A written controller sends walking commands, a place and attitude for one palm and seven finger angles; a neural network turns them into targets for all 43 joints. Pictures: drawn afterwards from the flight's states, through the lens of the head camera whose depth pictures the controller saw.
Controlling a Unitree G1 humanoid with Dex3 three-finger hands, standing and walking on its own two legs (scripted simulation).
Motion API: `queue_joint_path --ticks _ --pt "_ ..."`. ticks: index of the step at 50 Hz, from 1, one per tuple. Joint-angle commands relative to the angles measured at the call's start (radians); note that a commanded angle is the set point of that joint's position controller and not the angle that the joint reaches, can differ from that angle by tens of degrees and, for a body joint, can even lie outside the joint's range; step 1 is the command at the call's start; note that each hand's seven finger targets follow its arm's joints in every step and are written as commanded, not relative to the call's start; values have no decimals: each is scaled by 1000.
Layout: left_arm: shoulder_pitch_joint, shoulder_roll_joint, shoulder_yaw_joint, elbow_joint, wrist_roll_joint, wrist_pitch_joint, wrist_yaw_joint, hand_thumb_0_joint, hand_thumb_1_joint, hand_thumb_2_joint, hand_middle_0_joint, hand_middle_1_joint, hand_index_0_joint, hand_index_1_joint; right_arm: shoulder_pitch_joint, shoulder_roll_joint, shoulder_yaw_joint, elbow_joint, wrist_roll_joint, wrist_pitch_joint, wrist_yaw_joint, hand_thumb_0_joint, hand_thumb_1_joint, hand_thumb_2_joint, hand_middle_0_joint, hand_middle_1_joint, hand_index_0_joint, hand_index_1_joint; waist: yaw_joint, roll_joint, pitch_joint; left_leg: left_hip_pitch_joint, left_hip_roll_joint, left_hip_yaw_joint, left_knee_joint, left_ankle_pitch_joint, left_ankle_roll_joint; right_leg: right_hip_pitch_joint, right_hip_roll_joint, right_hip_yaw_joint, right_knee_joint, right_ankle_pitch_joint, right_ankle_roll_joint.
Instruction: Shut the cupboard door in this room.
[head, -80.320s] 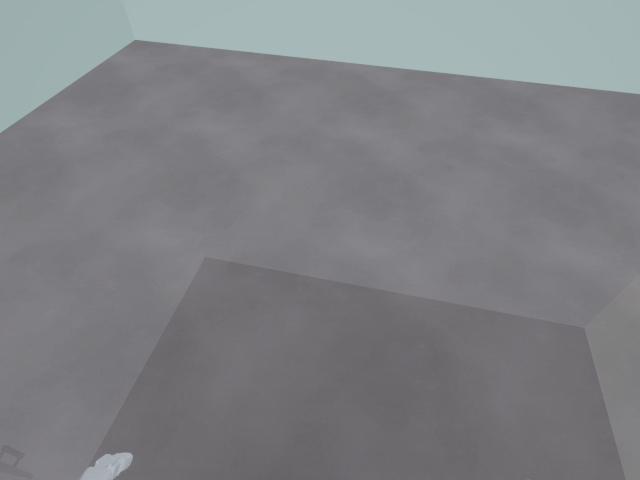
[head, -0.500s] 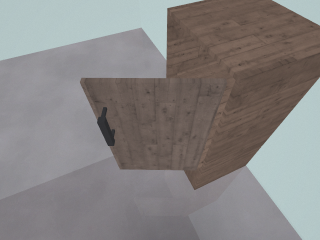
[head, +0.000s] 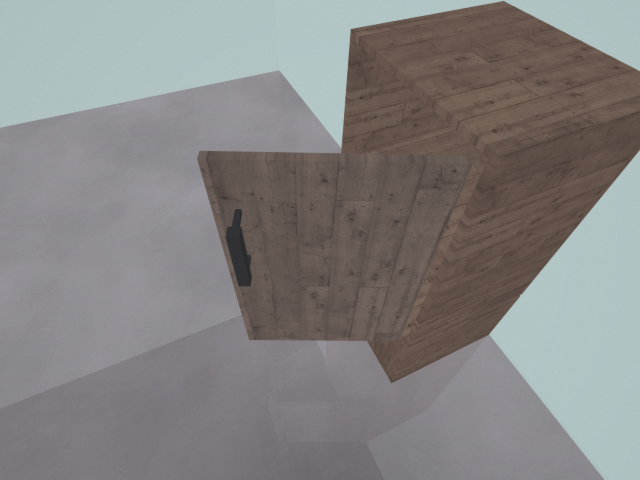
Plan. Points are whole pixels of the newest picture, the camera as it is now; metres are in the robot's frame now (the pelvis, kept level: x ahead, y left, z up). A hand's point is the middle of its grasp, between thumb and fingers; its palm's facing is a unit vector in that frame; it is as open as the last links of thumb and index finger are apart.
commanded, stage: come to a stop and stand still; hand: left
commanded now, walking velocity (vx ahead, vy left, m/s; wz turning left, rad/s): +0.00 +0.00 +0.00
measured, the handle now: (241, 249) +0.46 +0.18 -0.05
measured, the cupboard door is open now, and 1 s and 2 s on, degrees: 65 65 65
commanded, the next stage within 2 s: look again from close up in 0.38 s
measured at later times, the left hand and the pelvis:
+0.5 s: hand out of the picture -0.04 +0.14 -0.17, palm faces +0.02 -0.99 -0.14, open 7.4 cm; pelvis -0.02 -0.01 +0.01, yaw +1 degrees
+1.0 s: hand out of the picture -0.03 +0.18 -0.18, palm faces +0.04 -0.98 -0.19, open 7.4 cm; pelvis -0.05 +0.01 +0.00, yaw +1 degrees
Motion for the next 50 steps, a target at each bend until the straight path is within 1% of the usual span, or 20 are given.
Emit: queue_joint_path --ticks 1,2,4,6,10,12,14,16,19,23,24,25,26,27,29,31,33,37,41,50 --pt "47 87 -2 -23 -1 -39 1 0 900 900 -200 -300 -200 -300 88 -110 -21 -5 0 -19 0 0 -900 -900 200 300 200 300 -49 -60 -81 152 117 -135 -76 297 -23 -39 -99 94 -103 440 -51" --pt "56 71 -6 -14 -4 -44 5 0 900 900 -200 -300 -200 -300 93 -119 -22 9 -1 -22 -3 0 -900 -900 200 300 200 300 -46 -97 -92 171 128 -133 -72 318 -21 -28 -96 84 -103 454 -47" --pt "56 66 -12 -9 -5 -44 6 0 900 900 -200 -300 -200 -300 107 -118 -19 24 3 -24 -2 0 -900 -900 200 300 200 300 -46 -97 -72 166 132 -133 -101 266 -19 -29 -88 76 -131 368 -39" --pt "63 60 -14 -2 -6 -41 5 0 900 900 -200 -300 -200 -300 99 -120 -12 40 0 -25 -1 0 -900 -900 200 300 200 300 -39 -64 -44 156 130 -133 -122 221 -21 -42 -88 84 -151 302 -39" --pt "74 54 -17 15 -6 -33 3 0 900 900 -200 -300 -200 -300 110 -104 -3 68 -1 -15 -1 0 -900 -900 200 300 200 300 -35 0 70 97 119 -134 -164 92 -25 -88 -78 95 -200 138 -42" --pt "86 50 -19 24 -7 -31 2 0 900 900 -200 -300 -200 -300 123 -100 0 75 -3 -13 -2 0 -900 -900 200 300 200 300 -33 38 89 85 115 -134 -177 53 -27 -93 -76 95 -210 107 -43" --pt "94 49 -18 27 -7 -30 2 0 900 900 -200 -300 -200 -300 141 -94 1 84 -2 -11 -3 0 -900 -900 200 300 200 300 -31 21 96 73 115 -131 -180 25 -27 -88 -72 91 -220 79 -42" --pt "96 44 -19 30 -9 -32 1 0 900 900 -200 -300 -200 -300 154 -92 2 86 -4 -14 -5 0 -900 -900 200 300 200 300 -33 39 82 75 114 -135 -181 36 -29 -80 -72 94 -214 93 -44" --pt "103 39 -18 32 -9 -32 1 0 900 900 -200 -300 -200 -300 176 -90 1 88 -3 -15 -7 0 -900 -900 200 300 200 300 -33 11 69 76 118 -135 -178 32 -27 -73 -67 86 -212 87 -43" --pt "113 22 -19 39 -12 -37 3 0 900 900 -200 -300 -200 -300 194 -86 2 94 -3 -24 -11 0 -900 -900 200 300 200 300 -32 7 27 97 125 -141 -166 98 -24 -54 -69 83 -192 148 -44" --pt "64 198 -35 -62 5 -66 9 0 900 900 -200 -300 -200 -300 105 -152 -7 -25 -14 -43 8 0 -900 -900 200 300 200 300 -50 50 76 62 85 -177 -93 308 -7 -101 -52 33 -102 274 -64" --pt "101 131 -11 -58 2 -62 12 0 900 900 -200 -300 -200 -300 117 -153 -24 -24 -14 -64 -1 0 -900 -900 200 300 200 300 -22 102 -34 87 142 -168 -23 335 -1 -85 -82 47 -50 225 -51" --pt "127 84 -15 -39 -1 -63 17 0 900 900 -200 -300 -200 -300 136 -104 -19 -8 -13 -64 -7 0 -900 -900 200 300 200 300 -28 93 -118 97 141 -172 10 349 1 -53 -86 54 -48 273 -56" --pt "139 74 -22 -42 -6 -64 18 0 900 900 -200 -300 -200 -300 163 -90 -16 -5 -11 -59 -9 0 -900 -900 200 300 200 300 -29 83 -155 99 132 -169 34 313 0 -34 -94 61 -46 302 -61" --pt "140 73 -21 -58 -3 -60 18 0 900 900 -200 -300 -200 -300 174 -88 -15 -22 -13 -43 -7 0 -900 -900 200 300 200 300 -37 -1 -147 51 121 -155 67 219 1 -37 -96 85 -43 321 -67" --pt "125 69 -14 -70 -1 -54 20 0 900 900 -200 -300 -200 -300 160 -80 -25 -31 -12 -29 -6 0 -900 -900 200 300 200 300 -41 -70 -61 -19 98 -136 79 121 -6 -80 -109 103 -59 294 -73" --pt "120 73 -11 -88 1 -51 20 0 900 900 -200 -300 -200 -300 158 -83 -27 -38 -11 -24 -3 0 -900 -900 200 300 200 300 -45 -65 0 -40 94 -130 73 105 -10 -127 -103 110 -62 263 -75" --pt "124 78 -13 -107 2 -45 20 0 900 900 -200 -300 -200 -300 140 -103 -26 -40 -11 -23 3 0 -900 -900 200 300 200 300 -39 10 55 -40 117 -154 25 121 0 -171 -62 77 -30 190 -59" --pt "138 83 -15 -113 2 -44 18 0 900 900 -200 -300 -200 -300 111 -115 -23 -53 -11 -26 5 0 -900 -900 200 300 200 300 -30 33 49 -32 125 -164 -8 113 6 -159 -53 75 -34 162 -50" --pt "146 77 -19 -129 7 -36 12 0 900 900 -200 -300 -200 -300 81 -140 -24 -65 -9 -22 13 0 -900 -900 200 300 200 300 -28 37 42 -52 143 -197 -118 -98 10 -148 -41 54 -57 80 -34"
